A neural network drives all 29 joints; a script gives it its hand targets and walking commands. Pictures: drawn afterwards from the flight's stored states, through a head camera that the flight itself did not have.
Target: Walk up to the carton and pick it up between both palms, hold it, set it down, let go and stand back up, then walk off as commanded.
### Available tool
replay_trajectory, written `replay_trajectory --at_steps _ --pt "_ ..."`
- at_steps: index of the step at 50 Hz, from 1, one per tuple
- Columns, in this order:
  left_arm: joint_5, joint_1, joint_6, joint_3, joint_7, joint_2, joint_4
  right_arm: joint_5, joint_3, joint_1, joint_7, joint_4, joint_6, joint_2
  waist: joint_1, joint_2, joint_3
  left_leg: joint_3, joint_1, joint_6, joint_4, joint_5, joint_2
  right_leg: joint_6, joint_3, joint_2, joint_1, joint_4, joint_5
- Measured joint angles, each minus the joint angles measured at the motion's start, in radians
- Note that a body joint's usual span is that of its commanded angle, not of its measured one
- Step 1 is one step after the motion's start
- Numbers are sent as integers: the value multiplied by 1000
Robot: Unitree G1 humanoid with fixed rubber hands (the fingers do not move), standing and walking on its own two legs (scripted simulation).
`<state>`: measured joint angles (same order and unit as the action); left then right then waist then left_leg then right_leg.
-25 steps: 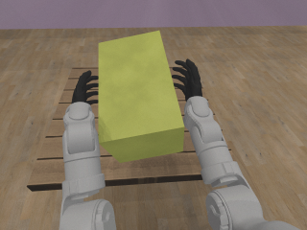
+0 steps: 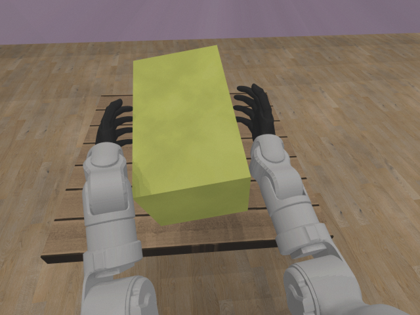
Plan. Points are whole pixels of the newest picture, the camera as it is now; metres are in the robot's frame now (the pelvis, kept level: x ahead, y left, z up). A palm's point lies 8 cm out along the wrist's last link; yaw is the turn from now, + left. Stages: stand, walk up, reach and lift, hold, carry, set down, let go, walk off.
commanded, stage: hold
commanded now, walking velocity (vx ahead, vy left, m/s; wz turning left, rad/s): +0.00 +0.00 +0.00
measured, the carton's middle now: (189, 134) +0.42 +0.00 +0.13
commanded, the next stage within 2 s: none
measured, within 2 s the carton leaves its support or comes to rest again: neither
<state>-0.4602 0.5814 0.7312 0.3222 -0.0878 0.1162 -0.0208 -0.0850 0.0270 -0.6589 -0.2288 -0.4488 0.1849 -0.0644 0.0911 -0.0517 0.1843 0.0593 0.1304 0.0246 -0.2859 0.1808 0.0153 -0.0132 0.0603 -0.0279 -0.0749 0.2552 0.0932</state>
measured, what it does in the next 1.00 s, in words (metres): stands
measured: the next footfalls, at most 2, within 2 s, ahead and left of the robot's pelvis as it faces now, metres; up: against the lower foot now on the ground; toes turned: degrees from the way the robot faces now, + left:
none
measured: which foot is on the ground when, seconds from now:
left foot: down 0.00-1.00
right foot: down 0.00-1.00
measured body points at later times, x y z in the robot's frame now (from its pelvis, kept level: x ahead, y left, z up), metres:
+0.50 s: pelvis +0.01 +0.00 +0.00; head -0.02 +0.02 +0.45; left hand +0.38 +0.14 +0.18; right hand +0.38 -0.13 +0.19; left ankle +0.01 +0.14 -0.75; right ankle +0.05 -0.13 -0.75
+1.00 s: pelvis +0.00 +0.00 +0.00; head -0.03 +0.02 +0.45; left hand +0.37 +0.14 +0.18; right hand +0.37 -0.13 +0.19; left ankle +0.01 +0.14 -0.75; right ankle +0.05 -0.13 -0.75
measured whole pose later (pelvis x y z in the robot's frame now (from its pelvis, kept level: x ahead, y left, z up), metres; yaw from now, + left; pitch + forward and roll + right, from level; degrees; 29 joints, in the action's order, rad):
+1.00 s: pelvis +0.00 +0.00 +0.00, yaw +0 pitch -13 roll +0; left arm -0.46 0.58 0.72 0.31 -0.07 0.12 -0.03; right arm -0.08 0.06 -0.66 -0.22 -0.44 0.18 -0.07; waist 0.10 -0.06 0.18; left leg 0.06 0.12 0.02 -0.29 0.18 0.01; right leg -0.01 0.06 -0.03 -0.06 0.25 0.09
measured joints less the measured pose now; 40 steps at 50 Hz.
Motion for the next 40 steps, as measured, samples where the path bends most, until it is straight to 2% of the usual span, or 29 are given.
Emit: replay_trajectory --at_steps 7,13,18,22,29,36,40 --pt "14 -5 -23 -24 15 -17 -19 20 37 9 7 2 -17 -26 12 -20 -16 13 -21 0 -5 -3 -2 -1 13 -2 6 -17 -11" --pt "0 18 -12 -32 31 -1 -35 13 47 -5 26 -28 -22 0 9 -19 -20 3 -14 -1 -13 6 -3 -2 4 -3 5 -5 -4" --pt "-24 63 -8 -11 22 8 -61 17 66 -41 35 -53 -16 9 2 -8 -16 -6 -12 -4 -6 4 -3 -2 -5 -2 14 3 -1" --pt "-23 36 -7 -1 9 10 -31 5 39 -35 29 -46 -13 10 1 1 -17 -10 -5 -3 6 2 2 -1 -8 2 9 -8 -3" --pt "5 -36 -16 -19 15 2 22 -24 -6 22 -1 18 -17 -5 13 0 -8 3 6 5 -7 16 11 3 5 11 -15 -12 5" --pt "10 -30 -12 -37 12 -8 35 -19 -14 39 -15 65 -8 -2 19 -10 -3 10 7 6 -16 17 11 4 13 11 -21 -9 7" --pt "-9 -14 1 -22 -1 -5 16 -11 -4 18 -6 38 8 -1 15 -11 1 1 11 4 -8 11 8 3 4 8 -17 -6 2"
